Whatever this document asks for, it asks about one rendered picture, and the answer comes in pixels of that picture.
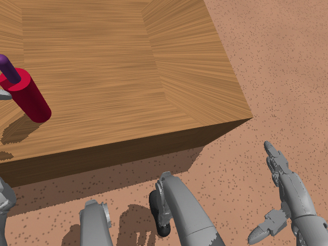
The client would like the right robot foot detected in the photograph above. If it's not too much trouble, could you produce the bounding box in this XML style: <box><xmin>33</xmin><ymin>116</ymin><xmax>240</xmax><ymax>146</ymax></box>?
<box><xmin>149</xmin><ymin>190</ymin><xmax>171</xmax><ymax>237</ymax></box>

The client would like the left robot hand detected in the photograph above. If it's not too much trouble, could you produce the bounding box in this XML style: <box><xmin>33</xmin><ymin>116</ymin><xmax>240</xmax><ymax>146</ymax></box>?
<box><xmin>0</xmin><ymin>89</ymin><xmax>12</xmax><ymax>100</ymax></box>

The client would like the left robot arm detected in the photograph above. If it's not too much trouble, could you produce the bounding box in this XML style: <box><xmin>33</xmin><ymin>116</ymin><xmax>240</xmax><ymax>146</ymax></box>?
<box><xmin>0</xmin><ymin>177</ymin><xmax>16</xmax><ymax>246</ymax></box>

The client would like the right robot hand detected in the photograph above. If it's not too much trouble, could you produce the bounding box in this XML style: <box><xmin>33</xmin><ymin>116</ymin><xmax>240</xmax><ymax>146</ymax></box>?
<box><xmin>248</xmin><ymin>140</ymin><xmax>317</xmax><ymax>245</ymax></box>

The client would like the right robot arm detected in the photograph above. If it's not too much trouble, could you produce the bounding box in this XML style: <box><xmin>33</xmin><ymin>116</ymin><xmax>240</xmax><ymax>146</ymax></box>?
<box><xmin>291</xmin><ymin>215</ymin><xmax>328</xmax><ymax>246</ymax></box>

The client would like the bottle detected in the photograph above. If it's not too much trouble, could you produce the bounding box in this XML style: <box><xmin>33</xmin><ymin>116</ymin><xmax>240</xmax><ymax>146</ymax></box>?
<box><xmin>0</xmin><ymin>54</ymin><xmax>51</xmax><ymax>123</ymax></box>

